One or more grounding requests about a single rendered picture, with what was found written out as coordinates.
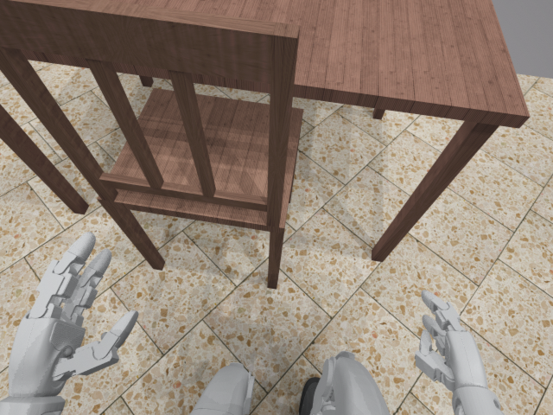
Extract right robot forearm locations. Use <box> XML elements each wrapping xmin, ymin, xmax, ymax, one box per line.
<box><xmin>452</xmin><ymin>386</ymin><xmax>505</xmax><ymax>415</ymax></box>

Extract left robot forearm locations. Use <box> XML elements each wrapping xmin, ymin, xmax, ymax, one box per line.
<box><xmin>0</xmin><ymin>396</ymin><xmax>66</xmax><ymax>415</ymax></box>

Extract right robot hand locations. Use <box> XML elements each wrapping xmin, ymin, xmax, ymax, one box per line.
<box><xmin>415</xmin><ymin>290</ymin><xmax>488</xmax><ymax>393</ymax></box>

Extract chair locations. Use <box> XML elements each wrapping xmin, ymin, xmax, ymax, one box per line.
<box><xmin>0</xmin><ymin>0</ymin><xmax>303</xmax><ymax>289</ymax></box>

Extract right robot shin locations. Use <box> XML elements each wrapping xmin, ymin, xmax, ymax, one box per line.
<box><xmin>309</xmin><ymin>350</ymin><xmax>355</xmax><ymax>415</ymax></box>

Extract right robot foot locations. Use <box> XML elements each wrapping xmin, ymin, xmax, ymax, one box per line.
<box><xmin>299</xmin><ymin>377</ymin><xmax>320</xmax><ymax>415</ymax></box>

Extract table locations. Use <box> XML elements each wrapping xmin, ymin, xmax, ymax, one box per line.
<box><xmin>0</xmin><ymin>0</ymin><xmax>530</xmax><ymax>262</ymax></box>

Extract left robot hand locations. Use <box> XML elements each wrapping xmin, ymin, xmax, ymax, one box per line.
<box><xmin>9</xmin><ymin>232</ymin><xmax>139</xmax><ymax>397</ymax></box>

